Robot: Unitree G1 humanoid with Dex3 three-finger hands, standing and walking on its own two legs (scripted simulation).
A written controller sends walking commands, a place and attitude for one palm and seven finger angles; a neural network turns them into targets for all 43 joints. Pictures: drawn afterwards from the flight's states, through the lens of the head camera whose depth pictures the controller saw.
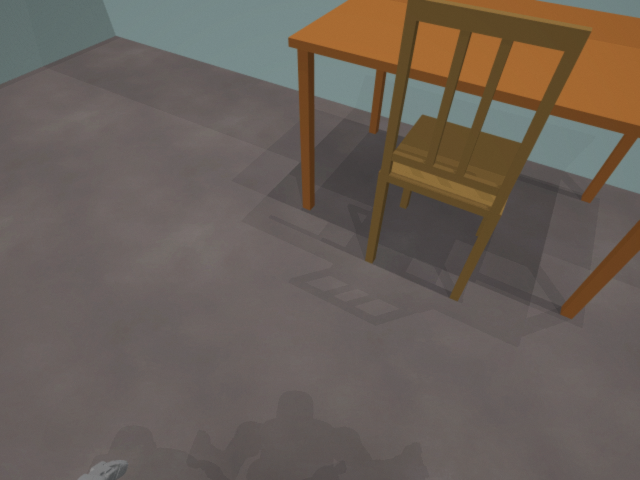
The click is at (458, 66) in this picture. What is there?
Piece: chair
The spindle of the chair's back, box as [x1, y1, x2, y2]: [425, 30, 471, 165]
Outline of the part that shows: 471,32 460,30 425,163 430,165 433,164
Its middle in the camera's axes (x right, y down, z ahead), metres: +0.32 -0.34 +1.00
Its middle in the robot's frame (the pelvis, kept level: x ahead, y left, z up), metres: +0.99 -0.27 -0.04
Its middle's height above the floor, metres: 0.73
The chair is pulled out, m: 0.00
